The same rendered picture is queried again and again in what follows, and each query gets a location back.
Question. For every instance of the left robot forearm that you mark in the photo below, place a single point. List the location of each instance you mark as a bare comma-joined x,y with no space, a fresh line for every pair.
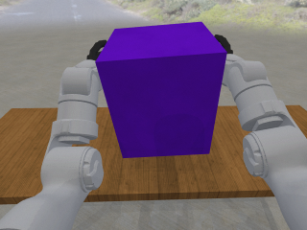
77,110

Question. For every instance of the carton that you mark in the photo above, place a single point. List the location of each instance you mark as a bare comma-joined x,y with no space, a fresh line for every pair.
162,85

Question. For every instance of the right robot hand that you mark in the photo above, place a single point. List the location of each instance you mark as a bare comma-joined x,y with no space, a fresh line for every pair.
224,43

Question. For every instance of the left robot hand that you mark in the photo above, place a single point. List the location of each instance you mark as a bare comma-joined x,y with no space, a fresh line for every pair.
94,51

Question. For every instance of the table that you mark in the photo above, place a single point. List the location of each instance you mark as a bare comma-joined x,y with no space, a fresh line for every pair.
222,173

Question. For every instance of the robot right upper arm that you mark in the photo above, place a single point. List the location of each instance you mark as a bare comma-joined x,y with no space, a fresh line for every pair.
279,156

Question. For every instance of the right robot forearm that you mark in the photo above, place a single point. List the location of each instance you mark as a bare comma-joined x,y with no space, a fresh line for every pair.
252,92

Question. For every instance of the robot left upper arm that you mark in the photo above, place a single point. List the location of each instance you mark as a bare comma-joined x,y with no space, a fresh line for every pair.
68,175

